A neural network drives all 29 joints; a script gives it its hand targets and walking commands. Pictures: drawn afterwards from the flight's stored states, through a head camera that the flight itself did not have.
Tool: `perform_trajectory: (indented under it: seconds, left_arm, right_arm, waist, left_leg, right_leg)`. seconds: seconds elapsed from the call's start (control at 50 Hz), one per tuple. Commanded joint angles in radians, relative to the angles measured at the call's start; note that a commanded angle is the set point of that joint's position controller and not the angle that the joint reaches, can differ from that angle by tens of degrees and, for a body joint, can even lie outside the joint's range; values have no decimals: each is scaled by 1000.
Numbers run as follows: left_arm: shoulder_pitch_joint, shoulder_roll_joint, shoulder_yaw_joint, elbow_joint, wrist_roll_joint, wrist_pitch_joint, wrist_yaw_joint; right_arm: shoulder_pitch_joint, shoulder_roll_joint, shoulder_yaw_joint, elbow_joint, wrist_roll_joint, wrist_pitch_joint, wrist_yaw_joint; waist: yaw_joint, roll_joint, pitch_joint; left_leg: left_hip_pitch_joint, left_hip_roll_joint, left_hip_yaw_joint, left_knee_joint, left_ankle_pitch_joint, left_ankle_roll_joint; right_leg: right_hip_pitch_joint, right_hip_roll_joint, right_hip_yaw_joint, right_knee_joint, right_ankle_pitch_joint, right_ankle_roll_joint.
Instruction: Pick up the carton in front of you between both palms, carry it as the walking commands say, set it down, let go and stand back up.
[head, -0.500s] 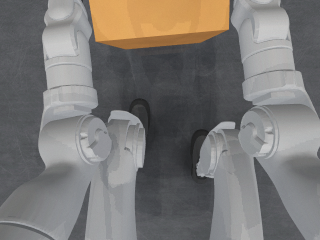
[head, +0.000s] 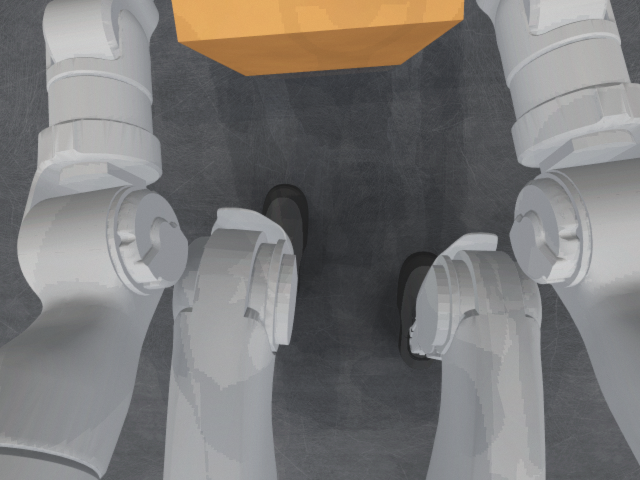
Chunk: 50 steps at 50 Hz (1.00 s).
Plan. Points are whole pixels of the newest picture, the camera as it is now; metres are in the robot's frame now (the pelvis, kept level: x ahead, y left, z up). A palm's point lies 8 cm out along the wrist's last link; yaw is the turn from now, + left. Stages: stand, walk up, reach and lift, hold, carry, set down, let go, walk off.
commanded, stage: set down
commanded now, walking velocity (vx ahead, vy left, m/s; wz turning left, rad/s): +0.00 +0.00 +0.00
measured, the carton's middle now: out of the picture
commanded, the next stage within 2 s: none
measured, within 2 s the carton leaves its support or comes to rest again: rests again in 0.26 s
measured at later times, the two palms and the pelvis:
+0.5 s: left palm out of the picture +0.51 +0.29 -0.18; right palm out of the picture +0.57 -0.02 -0.19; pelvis -0.01 +0.00 -0.02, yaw +0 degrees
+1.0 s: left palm out of the picture +0.50 +0.30 -0.21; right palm out of the picture +0.59 -0.07 -0.21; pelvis -0.01 +0.00 -0.01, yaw +0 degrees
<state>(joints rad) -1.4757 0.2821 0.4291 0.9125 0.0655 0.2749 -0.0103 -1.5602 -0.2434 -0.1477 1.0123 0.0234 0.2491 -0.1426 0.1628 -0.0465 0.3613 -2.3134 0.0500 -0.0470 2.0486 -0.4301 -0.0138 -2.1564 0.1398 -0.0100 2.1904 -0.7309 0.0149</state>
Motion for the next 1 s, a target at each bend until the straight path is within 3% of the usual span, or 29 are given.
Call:
perform_trajectory:
  seconds: [0.0,0.16,0.34,0.58,0.7,0.74,0.76,0.82,0.88,0.98]
  left_arm:
    - [-456,-850,-296,-41,-94,-15,-248]
    - [-494,-794,-263,10,-107,-38,-253]
    - [-482,-720,-241,65,-109,-47,-265]
    - [-366,-601,-150,143,-40,-34,-263]
    - [-332,-521,-113,161,-18,-50,-248]
    - [-302,-411,-72,179,-9,-71,-222]
    - [-272,-289,-29,190,-1,-88,-193]
    - [-222,183,60,182,-5,-175,-41]
    - [-314,283,28,192,-74,-235,39]
    - [-352,325,-29,186,-159,-261,60]
  right_arm:
    - [-553,855,266,-155,91,-52,256]
    - [-587,783,256,-132,77,-63,250]
    - [-479,739,192,-62,2,-42,257]
    - [-369,631,103,7,-88,-17,265]
    - [-360,545,95,-2,-102,-26,248]
    - [-345,434,80,-12,-104,-36,221]
    - [-319,305,54,-19,-110,-45,193]
    - [-271,-162,7,-45,-85,-90,72]
    - [-387,-221,89,-36,48,-114,30]
    - [-439,-195,230,-20,181,-122,47]
  waist:
    - [67,-94,-1072]
    - [54,-121,-988]
    - [19,-112,-822]
    - [-8,-114,-620]
    - [-1,-110,-615]
    - [4,-106,-626]
    - [4,-99,-639]
    - [25,-77,-759]
    - [75,-71,-917]
    - [139,-121,-1087]
  left_leg:
    - [865,-94,81,-24,392,28]
    - [792,-88,71,-9,321,34]
    - [689,-78,59,4,222,33]
    - [593,-74,49,5,101,32]
    - [614,-66,57,14,112,23]
    - [638,-59,64,17,136,16]
    - [656,-54,68,18,150,9]
    - [770,-42,64,11,240,-3]
    - [860,-32,47,29,407,12]
    - [932,-14,42,27,534,32]
  right_leg:
    - [194,40,-32,-247,263,-15]
    - [216,19,-23,-230,234,-20]
    - [205,6,-6,-221,202,-26]
    - [178,-5,16,-226,139,-31]
    - [234,-13,23,-225,156,-16]
    - [261,-21,21,-226,173,-4]
    - [280,-28,21,-227,183,6]
    - [313,-37,24,-217,259,31]
    - [280,-51,30,-193,338,45]
    - [283,-71,28,-182,375,36]
